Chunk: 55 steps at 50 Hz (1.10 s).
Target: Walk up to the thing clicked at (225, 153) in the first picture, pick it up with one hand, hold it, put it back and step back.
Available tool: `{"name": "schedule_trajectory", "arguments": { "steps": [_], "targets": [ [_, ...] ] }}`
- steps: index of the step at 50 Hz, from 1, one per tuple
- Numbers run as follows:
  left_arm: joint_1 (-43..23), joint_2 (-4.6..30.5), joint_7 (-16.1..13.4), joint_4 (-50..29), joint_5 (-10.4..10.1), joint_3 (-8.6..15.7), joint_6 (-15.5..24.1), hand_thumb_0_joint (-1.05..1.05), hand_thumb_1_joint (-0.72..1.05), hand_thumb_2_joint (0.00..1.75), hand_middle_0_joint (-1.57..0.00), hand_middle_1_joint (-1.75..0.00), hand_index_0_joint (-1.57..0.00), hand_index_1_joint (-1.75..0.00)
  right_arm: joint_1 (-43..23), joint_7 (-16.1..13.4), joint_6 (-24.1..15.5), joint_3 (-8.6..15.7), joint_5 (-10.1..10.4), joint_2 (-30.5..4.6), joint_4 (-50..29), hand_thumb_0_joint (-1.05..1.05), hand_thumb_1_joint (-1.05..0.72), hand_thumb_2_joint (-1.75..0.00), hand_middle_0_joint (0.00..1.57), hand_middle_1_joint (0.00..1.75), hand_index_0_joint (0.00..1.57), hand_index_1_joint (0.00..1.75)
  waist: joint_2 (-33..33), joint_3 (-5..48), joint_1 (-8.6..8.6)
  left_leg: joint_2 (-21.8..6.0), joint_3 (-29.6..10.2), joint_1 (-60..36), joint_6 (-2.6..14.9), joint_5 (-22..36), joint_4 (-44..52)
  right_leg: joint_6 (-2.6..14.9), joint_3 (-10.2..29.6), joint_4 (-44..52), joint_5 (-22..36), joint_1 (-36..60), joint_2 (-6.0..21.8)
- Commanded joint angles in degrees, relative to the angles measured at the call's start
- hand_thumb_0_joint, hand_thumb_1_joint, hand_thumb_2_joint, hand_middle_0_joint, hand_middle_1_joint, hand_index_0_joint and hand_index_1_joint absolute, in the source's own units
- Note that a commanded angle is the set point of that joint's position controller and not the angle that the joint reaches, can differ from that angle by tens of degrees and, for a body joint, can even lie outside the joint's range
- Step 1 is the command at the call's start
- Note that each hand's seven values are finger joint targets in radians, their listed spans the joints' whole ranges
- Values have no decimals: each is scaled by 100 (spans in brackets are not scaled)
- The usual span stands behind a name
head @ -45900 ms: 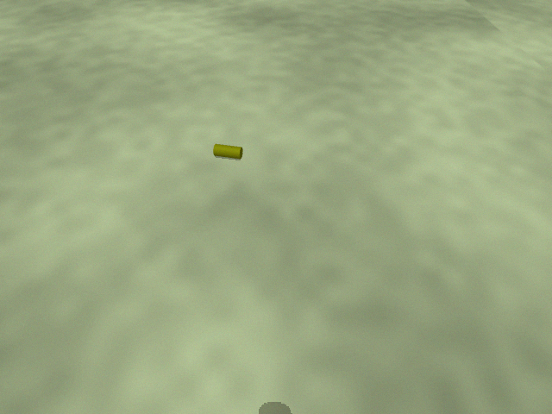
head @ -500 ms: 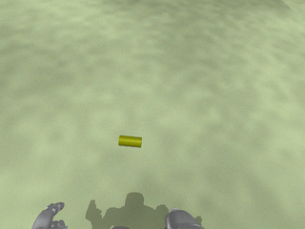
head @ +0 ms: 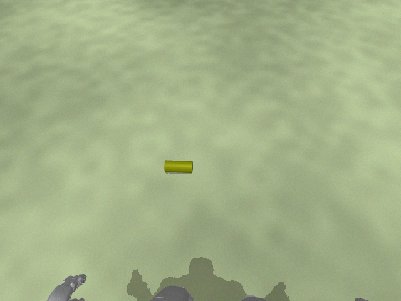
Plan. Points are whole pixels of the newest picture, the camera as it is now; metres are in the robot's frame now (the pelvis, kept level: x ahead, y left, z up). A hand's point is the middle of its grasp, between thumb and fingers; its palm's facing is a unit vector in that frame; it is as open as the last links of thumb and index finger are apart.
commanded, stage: step back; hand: left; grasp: from above
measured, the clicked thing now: (178, 166) +0.84 +0.23 -0.73
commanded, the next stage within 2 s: stand in 1.66 s
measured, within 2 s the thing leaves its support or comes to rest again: neither
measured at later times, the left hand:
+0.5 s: hand out of the picture -0.10 +0.22 -0.17, palm faces -0.04 -0.92 -0.39, open 7.4 cm
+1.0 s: hand out of the picture -0.21 +0.20 -0.14, palm faces +0.08 -0.92 -0.39, open 7.4 cm
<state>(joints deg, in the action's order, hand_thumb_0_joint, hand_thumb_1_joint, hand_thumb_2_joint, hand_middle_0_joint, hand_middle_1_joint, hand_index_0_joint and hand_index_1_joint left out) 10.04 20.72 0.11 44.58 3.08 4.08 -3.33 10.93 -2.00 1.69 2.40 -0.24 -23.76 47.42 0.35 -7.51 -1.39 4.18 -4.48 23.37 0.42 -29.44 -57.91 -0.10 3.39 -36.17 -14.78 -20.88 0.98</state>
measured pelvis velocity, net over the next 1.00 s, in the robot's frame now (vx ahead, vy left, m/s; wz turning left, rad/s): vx -0.24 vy -0.08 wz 0.08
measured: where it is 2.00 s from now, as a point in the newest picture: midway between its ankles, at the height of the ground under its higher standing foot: outside the picture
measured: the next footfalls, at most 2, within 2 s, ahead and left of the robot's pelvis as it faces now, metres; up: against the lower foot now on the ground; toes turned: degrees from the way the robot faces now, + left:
left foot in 0.08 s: -0.01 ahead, +0.11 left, +0.00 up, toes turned +1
right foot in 0.48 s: -0.17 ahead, -0.20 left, +0.00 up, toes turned +0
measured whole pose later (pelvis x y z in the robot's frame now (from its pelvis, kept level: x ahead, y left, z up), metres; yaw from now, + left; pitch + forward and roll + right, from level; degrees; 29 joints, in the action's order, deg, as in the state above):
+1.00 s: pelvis -0.24 -0.08 +0.01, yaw +5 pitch -2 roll +1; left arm 14.4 23.2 1.3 53.9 1.6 4.2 -0.5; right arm 16.9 1.3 -0.9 2.8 -3.1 -20.3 55.1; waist 1.5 -2.2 -0.1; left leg 1.2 -1.3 11.2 1.8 -18.3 -30.9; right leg 1.5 -0.5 -48.0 -26.5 -22.1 1.7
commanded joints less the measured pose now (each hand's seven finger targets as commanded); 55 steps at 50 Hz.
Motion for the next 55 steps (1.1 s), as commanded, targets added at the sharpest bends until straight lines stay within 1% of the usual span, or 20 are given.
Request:
{"name": "schedule_trajectory", "arguments": {
  "steps": [1,3,4,5,7,10,17,23,24,26,27,30,37,41,42,44,45,49,52,55],
  "targets": [
    [-298,1385,-169,-687,-46,445,85,0,90,90,-20,-30,-20,-30,380,-73,-260,284,-68,-767,-346,0,-90,-90,20,30,20,30,1217,1153,101,-394,231,102,-1,448,2329,1068,890,165,2634,1832,1060],
    [-358,1284,-118,-780,-167,374,-33,0,90,90,-20,-30,-20,-30,659,-75,-308,360,-157,-773,-200,0,-90,-90,20,30,20,30,870,1303,202,-286,458,-840,17,2125,3876,740,606,-551,2071,1338,774],
    [-135,1014,-93,-787,-176,304,-82,0,90,90,-20,-30,-20,-30,533,-81,-319,465,-244,-1076,-229,0,-90,-90,20,30,20,30,162,1320,36,-894,-549,-1612,200,2605,3819,493,420,-1034,872,205,373],
    [0,793,-99,-800,-202,250,-87,0,90,90,-20,-30,-20,-30,270,-73,-299,573,-314,-1676,-333,0,-90,-90,20,30,20,30,-1200,1115,-72,-2117,-2231,-1959,680,3601,3821,222,62,-2013,-1663,-1273,-568],
    [-346,1404,-193,-683,-135,429,-117,0,90,90,-20,-30,-20,-30,-148,-90,-318,669,-212,-2125,-534,0,-90,-90,20,30,20,30,-1311,774,229,-3230,-3147,8,1836,2886,4110,120,919,-3572,-2151,-449,-335],
    [142,1292,-84,-387,-216,490,-145,0,90,90,-20,-30,-20,-30,-595,-119,-334,438,-263,-1297,-539,0,-90,-90,20,30,20,30,-573,696,-219,-1771,-875,-626,1028,3500,3519,123,1115,-4071,-1194,-835,-694],
    [28,1163,-34,-481,-123,413,-30,0,90,90,-20,-30,-20,-30,-1,-120,-249,490,-173,-1299,-530,0,-90,-90,20,30,20,30,-1021,1137,291,-1921,-857,-2120,1365,3665,3051,-287,589,-2343,-1484,-980,-371],
    [1076,1194,37,292,-179,447,59,0,90,90,-20,-30,-20,-30,-520,-23,-25,482,-173,-1546,-595,0,-90,-90,20,30,20,30,-1415,1488,-131,-1539,-241,-559,866,1875,2607,153,-512,940,-480,1349,-152],
    [1131,1327,33,397,-106,498,73,0,90,90,-20,-30,-20,-30,-452,-8,10,419,-147,-1321,-598,0,-90,-90,20,30,20,30,-840,1285,-153,-1133,-20,28,619,1018,2146,242,-354,1122,-543,1517,-182],
    [609,2516,4,22,24,732,56,0,90,90,-20,-30,-20,-30,-764,-128,-5,372,-87,-852,-857,0,-90,-90,20,30,20,30,1643,557,-429,96,-141,1148,-75,-671,-55,1394,3033,2326,-2640,-449,2116],
    [-144,2629,-40,-209,30,699,70,0,90,90,-20,-30,-20,-30,-656,-143,14,536,-133,-1266,-712,0,-90,-90,20,30,20,30,1654,-89,-210,-240,-504,596,-144,-509,-867,1704,3635,2862,-3520,-1770,2517],
    [-623,1527,-84,-212,-20,426,243,0,90,90,-20,-30,-20,-30,-47,-14,-34,380,-76,-1070,-160,0,-90,-90,20,30,20,30,548,-124,289,155,-492,750,-43,534,-1030,869,1036,1633,-1242,-669,1056],
    [363,1681,-66,87,3,554,453,0,90,90,-20,-30,-20,-30,-142,147,-232,321,-192,-970,-56,0,-90,-90,20,30,20,30,1163,637,-369,-420,-30,914,-241,-21,1316,1136,1577,1690,-2666,1577,1420],
    [99,1626,-19,119,-98,405,370,0,90,90,-20,-30,-20,-30,516,209,-359,386,-230,-881,379,0,-90,-90,20,30,20,30,791,761,79,-222,504,-1333,95,803,3711,851,779,1019,-1631,401,1204],
    [234,1327,-16,111,-102,288,366,0,90,90,-20,-30,-20,-30,637,206,-389,464,-256,-972,465,0,-90,-90,20,30,20,30,199,880,134,-361,27,-2073,188,1001,3870,624,372,355,-1348,-122,884],
    [-158,1158,-21,72,-208,265,397,0,90,90,-20,-30,-20,-30,628,184,-403,608,-319,-1840,364,0,-90,-90,20,30,20,30,-1243,455,338,-2262,-3143,-1701,1191,-1895,4671,114,-525,-1370,-1762,-1714,-29],
    [-435,1607,-12,125,-131,371,440,0,90,90,-20,-30,-20,-30,424,207,-404,652,-215,-1903,344,0,-90,-90,20,30,20,30,-966,-71,371,-2535,-3268,-690,1538,-2234,4881,168,-68,-1794,-1668,-1243,284],
    [-24,1304,87,395,-175,312,564,0,90,90,-20,-30,-20,-30,296,228,-467,467,-237,-1184,313,0,-90,-90,20,30,20,30,-732,35,187,-1574,-1428,-1292,1035,98,4230,184,-355,-1046,-953,-1019,168],
    [-15,1180,83,476,-173,306,599,0,90,90,-20,-30,-20,-30,323,268,-414,508,-213,-1311,326,0,-90,-90,20,30,20,30,-1081,313,284,-1563,-1164,-1128,1029,503,4002,105,-613,-439,-939,-268,0],
    [711,1125,-11,852,-144,335,696,0,90,90,-20,-30,-20,-30,-190,278,-275,380,-126,-987,199,0,-90,-90,20,30,20,30,-805,632,-237,-1113,-306,-108,663,695,2783,157,-871,878,-87,1536,-313]
  ]
}}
